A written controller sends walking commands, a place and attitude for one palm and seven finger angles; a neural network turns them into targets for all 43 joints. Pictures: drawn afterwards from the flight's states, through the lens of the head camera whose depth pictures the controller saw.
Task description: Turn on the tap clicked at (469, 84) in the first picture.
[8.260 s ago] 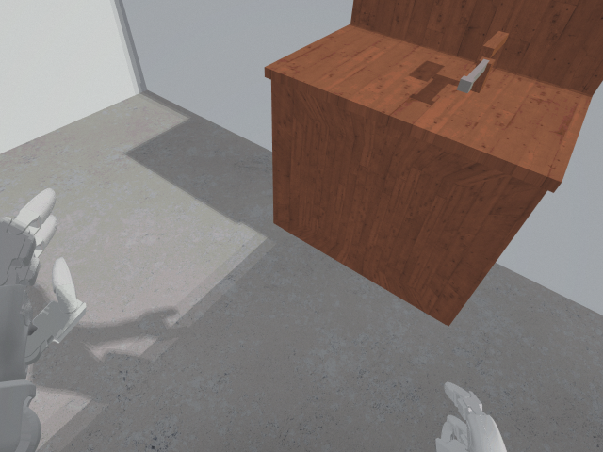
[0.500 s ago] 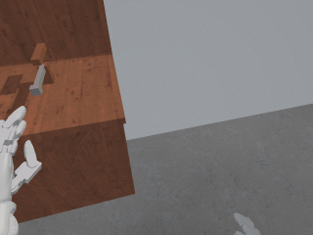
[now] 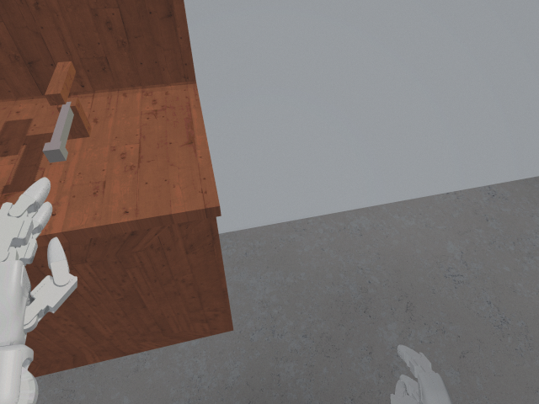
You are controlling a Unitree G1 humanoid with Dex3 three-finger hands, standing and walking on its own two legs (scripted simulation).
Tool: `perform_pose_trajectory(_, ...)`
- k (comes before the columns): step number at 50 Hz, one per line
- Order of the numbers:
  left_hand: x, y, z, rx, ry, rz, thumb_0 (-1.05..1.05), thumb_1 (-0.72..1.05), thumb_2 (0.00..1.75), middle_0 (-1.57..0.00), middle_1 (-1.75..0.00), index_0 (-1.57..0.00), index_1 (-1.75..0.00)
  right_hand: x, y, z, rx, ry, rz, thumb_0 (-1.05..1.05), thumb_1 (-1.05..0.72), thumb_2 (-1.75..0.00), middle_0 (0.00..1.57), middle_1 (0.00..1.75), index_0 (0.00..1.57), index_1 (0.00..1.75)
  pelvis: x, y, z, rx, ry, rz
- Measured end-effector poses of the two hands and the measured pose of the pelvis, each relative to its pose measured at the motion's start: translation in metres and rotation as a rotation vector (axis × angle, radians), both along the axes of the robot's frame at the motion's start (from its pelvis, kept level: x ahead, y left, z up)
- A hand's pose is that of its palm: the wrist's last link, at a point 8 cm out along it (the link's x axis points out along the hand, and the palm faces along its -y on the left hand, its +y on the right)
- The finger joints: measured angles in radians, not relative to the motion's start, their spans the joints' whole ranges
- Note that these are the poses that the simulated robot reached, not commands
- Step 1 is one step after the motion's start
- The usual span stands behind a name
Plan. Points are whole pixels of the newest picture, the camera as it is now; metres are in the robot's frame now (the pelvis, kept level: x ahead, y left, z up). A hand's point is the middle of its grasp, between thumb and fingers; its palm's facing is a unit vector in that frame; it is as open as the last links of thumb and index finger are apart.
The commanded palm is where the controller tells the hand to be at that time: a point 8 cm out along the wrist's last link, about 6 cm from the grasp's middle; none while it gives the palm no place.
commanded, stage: come to a stop and stand still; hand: left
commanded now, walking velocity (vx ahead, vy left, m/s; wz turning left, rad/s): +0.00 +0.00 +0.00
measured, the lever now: (55, 151) +0.50 +0.44 +0.08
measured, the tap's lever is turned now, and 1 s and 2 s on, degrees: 0 0 0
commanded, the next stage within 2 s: look again from close up in 0.12 s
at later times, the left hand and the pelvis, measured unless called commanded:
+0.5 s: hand (90, 281) +0.22 +0.22 +0.14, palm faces +0.21 -0.89 -0.39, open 7.4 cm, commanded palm +0.16 +0.29 +0.18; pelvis -0.01 +0.02 +0.00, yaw -2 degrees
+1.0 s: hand (68, 236) +0.27 +0.27 +0.15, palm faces +0.33 -0.88 -0.35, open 7.4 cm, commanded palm +0.21 +0.31 +0.18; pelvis +0.04 +0.03 -0.01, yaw -3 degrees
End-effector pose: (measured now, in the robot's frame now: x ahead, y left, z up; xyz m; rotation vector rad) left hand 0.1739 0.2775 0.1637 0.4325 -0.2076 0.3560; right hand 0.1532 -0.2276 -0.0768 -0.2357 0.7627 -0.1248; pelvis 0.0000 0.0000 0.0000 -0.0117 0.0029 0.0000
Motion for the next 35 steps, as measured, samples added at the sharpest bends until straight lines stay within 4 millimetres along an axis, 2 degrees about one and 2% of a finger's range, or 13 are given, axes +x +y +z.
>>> perform_pose_trajectory(11,0.000,0.003,0.009,0.030,-0.025,-0.002,0.01,0.89,0.89,-0.21,-0.30,-0.21,-0.30,0.009,0.002,0.001,0.004,-0.007,-0.003,0.01,-0.91,-0.90,0.21,0.30,0.20,0.30,0.005,0.001,-0.001,-0.001,0.002,0.003)
perform_pose_trajectory(12,0.003,0.008,0.015,0.099,-0.029,-0.002,0.01,0.89,0.89,-0.21,-0.30,-0.21,-0.30,0.008,0.003,0.000,-0.003,-0.011,0.016,0.01,-0.91,-0.90,0.21,0.30,0.20,0.30,0.003,0.000,-0.002,-0.005,0.000,0.005)
perform_pose_trajectory(14,0.014,0.031,0.040,0.214,-0.128,0.024,0.01,0.88,0.89,-0.22,-0.30,-0.22,-0.31,0.003,0.006,-0.003,-0.009,0.006,0.070,0.01,-0.91,-0.90,0.21,0.30,0.20,0.30,-0.006,-0.004,-0.003,-0.004,-0.002,0.018)
perform_pose_trajectory(16,0.024,0.052,0.057,0.220,-0.222,0.080,0.01,0.88,0.89,-0.22,-0.30,-0.22,-0.31,-0.003,0.008,-0.006,0.002,0.028,0.099,0.01,-0.91,-0.90,0.21,0.30,0.20,0.30,-0.013,-0.006,-0.003,0.004,-0.003,0.004)
perform_pose_trajectory(17,0.027,0.057,0.059,0.194,-0.243,0.096,0.01,0.89,0.89,-0.21,-0.30,-0.22,-0.31,-0.006,0.009,-0.005,0.016,0.027,0.095,0.01,-0.91,-0.90,0.21,0.30,0.20,0.30,-0.014,-0.005,-0.003,0.005,-0.004,-0.005)
perform_pose_trajectory(19,0.030,0.052,0.051,0.130,-0.225,0.076,0.01,0.89,0.89,-0.20,-0.30,-0.21,-0.30,-0.013,0.009,-0.004,0.049,0.007,0.072,0.02,-0.91,-0.90,0.21,0.30,0.20,0.30,-0.015,0.001,-0.001,0.007,-0.003,-0.020)
perform_pose_trajectory(23,0.022,0.005,0.009,0.033,-0.046,-0.103,0.01,0.90,0.90,-0.19,-0.30,-0.20,-0.30,-0.025,0.010,-0.003,0.076,-0.022,0.014,0.02,-0.91,-0.90,0.21,0.30,0.20,0.30,-0.011,0.014,0.000,0.009,-0.007,-0.038)
perform_pose_trajectory(25,0.014,-0.007,-0.010,0.009,0.040,-0.170,0.01,0.90,0.90,-0.20,-0.30,-0.20,-0.30,-0.031,0.011,-0.002,0.064,-0.013,-0.011,0.02,-0.91,-0.90,0.21,0.30,0.20,0.30,-0.008,0.015,0.000,0.009,-0.009,-0.039)
perform_pose_trajectory(27,0.007,-0.004,-0.021,0.002,0.082,-0.186,0.01,0.89,0.89,-0.21,-0.30,-0.21,-0.30,-0.034,0.013,0.002,0.039,0.000,-0.018,0.02,-0.91,-0.90,0.21,0.30,0.20,0.30,-0.006,0.015,0.000,0.007,-0.010,-0.032)
perform_pose_trajectory(29,0.003,0.009,-0.022,0.014,0.074,-0.153,0.01,0.89,0.89,-0.21,-0.30,-0.22,-0.30,-0.034,0.015,0.006,0.009,0.010,-0.002,0.02,-0.91,-0.90,0.21,0.30,0.20,0.30,-0.006,0.014,0.000,0.006,-0.011,-0.024)
perform_pose_trajectory(33,0.004,0.039,-0.001,0.044,-0.042,-0.039,0.01,0.88,0.89,-0.22,-0.30,-0.22,-0.31,-0.021,0.019,0.011,-0.025,-0.007,0.060,0.02,-0.91,-0.90,0.21,0.30,0.20,0.30,-0.005,0.016,0.000,0.001,-0.016,-0.015)
perform_pose_trajectory(35,0.006,0.045,0.013,0.046,-0.119,-0.005,0.02,0.89,0.89,-0.21,-0.30,-0.22,-0.31,-0.011,0.023,0.013,-0.027,-0.030,0.088,0.02,-0.91,-0.90,0.21,0.30,0.20,0.30,-0.003,0.019,0.000,-0.002,-0.018,-0.015)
